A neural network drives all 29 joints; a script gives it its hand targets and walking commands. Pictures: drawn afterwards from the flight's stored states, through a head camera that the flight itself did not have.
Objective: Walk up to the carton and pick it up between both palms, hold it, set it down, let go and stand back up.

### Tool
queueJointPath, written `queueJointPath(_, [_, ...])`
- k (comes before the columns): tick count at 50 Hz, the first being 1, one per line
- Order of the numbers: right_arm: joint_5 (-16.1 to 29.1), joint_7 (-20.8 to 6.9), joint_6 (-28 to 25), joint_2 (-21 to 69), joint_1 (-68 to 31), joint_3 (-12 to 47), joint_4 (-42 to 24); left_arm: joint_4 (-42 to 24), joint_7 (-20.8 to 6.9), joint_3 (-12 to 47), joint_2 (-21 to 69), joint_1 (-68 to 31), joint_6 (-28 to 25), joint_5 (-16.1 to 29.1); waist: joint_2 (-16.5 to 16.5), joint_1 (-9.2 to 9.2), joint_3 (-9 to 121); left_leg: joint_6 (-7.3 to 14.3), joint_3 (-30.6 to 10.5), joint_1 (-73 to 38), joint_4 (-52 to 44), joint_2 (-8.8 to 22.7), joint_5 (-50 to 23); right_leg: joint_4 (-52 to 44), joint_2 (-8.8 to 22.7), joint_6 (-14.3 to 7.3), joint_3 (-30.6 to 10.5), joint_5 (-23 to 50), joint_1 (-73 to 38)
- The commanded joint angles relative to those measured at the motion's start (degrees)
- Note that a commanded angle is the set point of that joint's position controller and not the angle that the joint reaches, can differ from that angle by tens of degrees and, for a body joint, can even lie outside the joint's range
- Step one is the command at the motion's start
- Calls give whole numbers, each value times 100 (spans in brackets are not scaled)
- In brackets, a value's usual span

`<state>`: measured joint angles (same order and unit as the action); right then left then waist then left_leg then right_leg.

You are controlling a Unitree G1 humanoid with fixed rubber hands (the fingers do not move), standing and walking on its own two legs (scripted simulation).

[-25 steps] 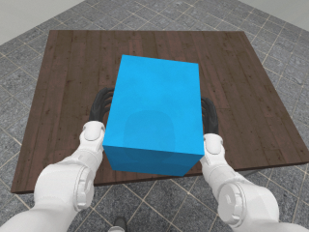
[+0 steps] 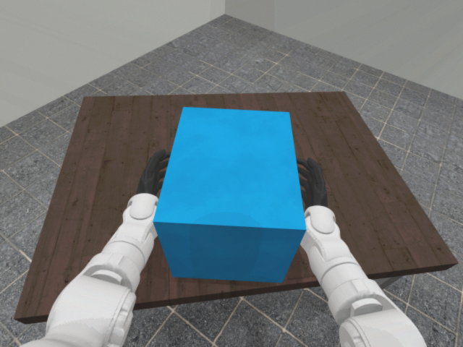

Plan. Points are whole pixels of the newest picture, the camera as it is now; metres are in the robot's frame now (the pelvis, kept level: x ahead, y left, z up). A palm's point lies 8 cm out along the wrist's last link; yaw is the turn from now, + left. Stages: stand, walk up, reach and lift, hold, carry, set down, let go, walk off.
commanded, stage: reach and lift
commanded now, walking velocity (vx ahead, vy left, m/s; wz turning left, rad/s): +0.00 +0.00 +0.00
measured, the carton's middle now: (231, 193) +0.41 -0.02 +0.01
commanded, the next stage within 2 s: hold in 1.92 s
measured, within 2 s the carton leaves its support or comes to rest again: neither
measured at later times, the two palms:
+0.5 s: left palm (137, 174) +0.38 +0.14 +0.11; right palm (327, 181) +0.35 -0.17 +0.11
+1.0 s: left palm (127, 170) +0.36 +0.15 +0.15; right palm (333, 168) +0.35 -0.16 +0.15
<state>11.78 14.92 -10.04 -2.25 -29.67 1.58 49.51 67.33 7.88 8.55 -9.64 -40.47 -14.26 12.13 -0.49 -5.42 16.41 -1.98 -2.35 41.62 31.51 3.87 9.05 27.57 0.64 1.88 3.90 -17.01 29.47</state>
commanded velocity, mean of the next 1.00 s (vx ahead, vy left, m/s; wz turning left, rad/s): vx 0.00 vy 0.00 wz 0.00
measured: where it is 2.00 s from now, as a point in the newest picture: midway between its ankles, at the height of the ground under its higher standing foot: outside the picture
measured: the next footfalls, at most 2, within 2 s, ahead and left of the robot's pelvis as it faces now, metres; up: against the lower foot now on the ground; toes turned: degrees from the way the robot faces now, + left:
none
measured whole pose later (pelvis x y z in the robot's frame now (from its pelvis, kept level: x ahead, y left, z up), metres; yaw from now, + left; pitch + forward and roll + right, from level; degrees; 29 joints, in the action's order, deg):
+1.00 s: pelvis -0.01 -0.01 +0.02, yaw -1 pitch +0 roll -1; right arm 12.0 12.4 11.9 -4.8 -32.0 2.1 33.4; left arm 20.1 3.1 -11.9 -0.8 -29.8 24.8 -10.4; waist 3.7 -2.8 4.0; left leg -2.7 -1.0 12.8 17.4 3.1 4.3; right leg 16.3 0.9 1.3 0.7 -13.0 3.0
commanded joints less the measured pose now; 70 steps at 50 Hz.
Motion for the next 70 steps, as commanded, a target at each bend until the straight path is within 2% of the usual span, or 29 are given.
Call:
queueJointPath(1, [-79, -802, 430, 4831, -5032, 2653, -2678, -3489, -848, 1615, 5266, -4574, -43, -603, -615, 17, 3363, -118, -297, -4342, 122, -490, -2670, -357, -464, 189, -237, 2484, -598])
queueJointPath(4, [92, -701, 1041, 4703, -5043, 2524, -2667, -3635, -962, 1311, 5111, -4465, 674, -717, -429, 25, 2528, -104, -265, -4388, -177, -496, -2285, -669, -374, 201, -360, 2380, -930])
queueJointPath(7, [-21, -632, 1426, 4723, -5100, 2120, -2366, -3480, -1196, 717, 4963, -4379, 1262, -1023, -185, 194, 1925, 5, -97, -4472, -520, -536, -1886, -893, -278, 230, -452, 2379, -1302])
queueJointPath(9, [-115, -628, 1449, 4722, -5061, 1910, -2207, -3425, -1355, 362, 4956, -4130, 1494, -1237, -44, 312, 1799, 27, 35, -4566, -660, -574, -2050, -942, -285, 248, -463, 2852, -1748])
queueJointPath(11, [-159, -630, 1387, 4671, -4954, 1849, -2154, -3462, -1468, 148, 4950, -3831, 1661, -1419, 58, 338, 1665, 1, 106, -4682, -755, -588, -2358, -984, -306, 267, -462, 3374, -2180])
queueJointPath(16, [-433, -667, 1195, 4483, -4761, 1668, -2050, -3462, -1751, -203, 4878, -3325, 2071, -1901, 233, 223, 921, 6, 270, -4733, -1071, -627, -2208, -1252, -273, 303, -391, 3599, -2669])
queueJointPath(19, [-511, -683, 1004, 4406, -4752, 1696, -2307, -3700, -1822, -53, 4967, -3146, 2209, -1981, 163, 107, 896, -36, 318, -4795, -1140, -645, -2211, -1320, -254, 302, -334, 3779, -2867])
queueJointPath(24, [-360, -728, 833, 4430, -4893, 2094, -3037, -4489, -1693, 602, 5188, -3137, 2340, -1821, -117, 45, 1303, -125, 258, -4914, -1077, -632, -2401, -1278, -241, 270, -272, 3809, -2911])
queueJointPath(28, [-148, -756, 922, 4487, -4978, 2449, -3592, -5044, -1511, 1106, 5288, -3127, 2464, -1621, -219, 130, 1607, -128, 164, -4947, -1026, -605, -2364, -1220, -252, 242, -267, 3450, -2709])
queueJointPath(32, [48, -772, 1143, 4432, -5026, 2641, -4040, -5404, -1352, 1390, 5349, -2987, 2651, -1489, -182, 229, 1733, -89, 80, -5054, -1008, -589, -2198, -1249, -303, 221, -261, 2926, -2356])
queueJointPath(36, [174, -784, 1407, 4254, -5032, 2642, -4166, -5578, -1269, 1417, 5326, -2837, 2916, -1477, -106, 302, 1553, -42, 64, -5149, -1081, -552, -1953, -1336, -345, 174, -257, 2314, -2009])
queueJointPath(41, [189, -800, 1645, 3978, -5023, 2437, -3887, -5575, -1276, 1254, 5207, -2764, 3255, -1577, -57, 304, 1157, -2, 120, -5195, -1213, -520, -1557, -1446, -360, 120, -249, 1707, -1771])
queueJointPath(48, [285, -744, 1802, 3874, -4889, 2374, -3730, -5801, -1371, 1183, 5139, -2711, 3547, -1638, -92, 184, 1107, -19, 184, -5368, -1151, -564, -1721, -1421, -376, 138, -210, 2062, -1936])
queueJointPath(55, [509, -684, 1908, 3910, -4901, 2608, -4159, -6301, -1379, 1448, 5169, -2794, 3676, -1513, -171, 136, 1223, -81, 154, -5449, -1017, -604, -1955, -1363, -395, 179, -190, 2453, -2025])
queueJointPath(62, [630, -673, 2059, 3872, -5057, 2718, -4552, -6526, -1294, 1612, 5163, -2867, 3805, -1389, -110, 180, 1206, -70, 103, -5378, -1012, -591, -1776, -1369, -400, 202, -198, 2294, -1906])
queueJointPath(70, [647, -643, 2233, 3814, -5152, 2675, -4501, -6431, -1317, 1376, 5014, -2841, 3999, -1463, 33, 264, 1110, 14, 140, -5252, -1098, -601, -1537, -1359, -365, 248, -247, 2354, -2058])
